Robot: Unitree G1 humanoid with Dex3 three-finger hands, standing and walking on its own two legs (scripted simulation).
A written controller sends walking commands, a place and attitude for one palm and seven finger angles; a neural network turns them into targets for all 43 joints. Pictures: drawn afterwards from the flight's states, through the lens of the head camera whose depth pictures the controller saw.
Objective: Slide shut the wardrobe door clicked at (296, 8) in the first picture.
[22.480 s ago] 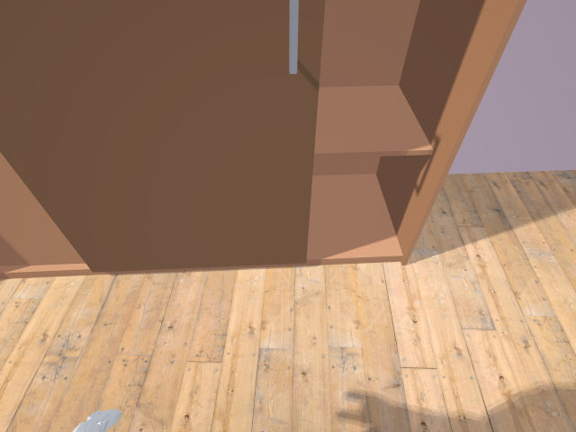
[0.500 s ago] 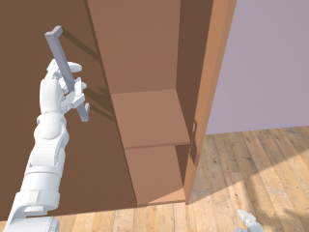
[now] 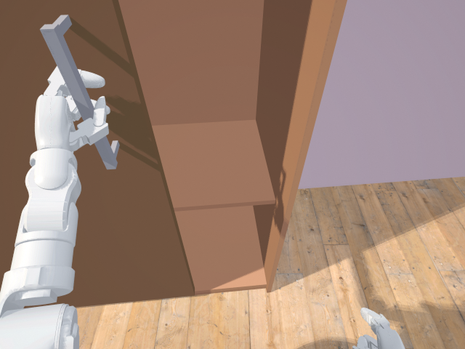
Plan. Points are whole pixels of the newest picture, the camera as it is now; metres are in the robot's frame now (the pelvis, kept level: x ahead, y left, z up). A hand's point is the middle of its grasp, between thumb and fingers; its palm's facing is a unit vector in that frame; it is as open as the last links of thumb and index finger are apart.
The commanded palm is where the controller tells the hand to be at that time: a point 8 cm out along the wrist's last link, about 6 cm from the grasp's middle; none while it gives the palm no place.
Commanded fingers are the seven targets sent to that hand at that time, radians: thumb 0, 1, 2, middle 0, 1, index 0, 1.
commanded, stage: loosen the grip on the handle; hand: left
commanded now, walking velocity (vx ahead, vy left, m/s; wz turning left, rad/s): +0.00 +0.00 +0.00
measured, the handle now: (90, 103) +0.42 +0.26 +0.23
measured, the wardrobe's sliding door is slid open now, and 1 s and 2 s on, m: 0.30 0.31 0.31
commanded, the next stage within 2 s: slip the hand off the handle in 0.54 s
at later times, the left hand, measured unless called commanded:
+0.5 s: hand (97, 126) +0.38 +0.24 +0.21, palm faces +0.35 -0.91 -0.21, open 14.1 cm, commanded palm +0.33 +0.29 +0.21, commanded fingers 0.00 -0.55 0.20 -0.25 -1.15 -0.25 -1.15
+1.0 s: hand (56, 131) +0.37 +0.30 +0.21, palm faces +0.39 -0.90 -0.17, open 14.7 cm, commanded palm +0.34 +0.35 +0.21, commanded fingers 0.00 -0.55 0.20 -0.25 -1.15 -0.25 -1.15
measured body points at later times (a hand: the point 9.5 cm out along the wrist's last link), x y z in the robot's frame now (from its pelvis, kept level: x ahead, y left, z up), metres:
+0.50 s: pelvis -0.02 -0.01 -0.01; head +0.00 -0.03 +0.44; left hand +0.36 +0.29 +0.22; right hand +0.09 -0.27 -0.13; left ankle +0.00 +0.08 -0.74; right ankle -0.01 -0.04 -0.74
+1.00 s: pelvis -0.01 +0.00 -0.01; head +0.00 +0.00 +0.44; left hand +0.34 +0.35 +0.22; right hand +0.15 -0.24 -0.11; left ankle +0.00 +0.08 -0.74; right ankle +0.00 -0.04 -0.74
